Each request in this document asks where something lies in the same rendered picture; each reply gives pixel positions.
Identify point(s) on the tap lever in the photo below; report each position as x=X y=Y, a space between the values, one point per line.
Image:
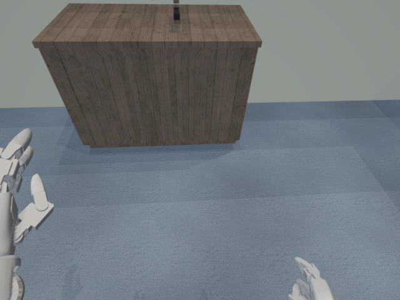
x=176 y=13

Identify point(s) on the robot right hand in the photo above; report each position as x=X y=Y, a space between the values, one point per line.
x=318 y=288

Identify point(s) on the robot left hand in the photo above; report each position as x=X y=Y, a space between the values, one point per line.
x=13 y=161

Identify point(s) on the left robot forearm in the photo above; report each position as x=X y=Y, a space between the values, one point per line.
x=11 y=284

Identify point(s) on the counter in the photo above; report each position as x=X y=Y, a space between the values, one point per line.
x=130 y=75

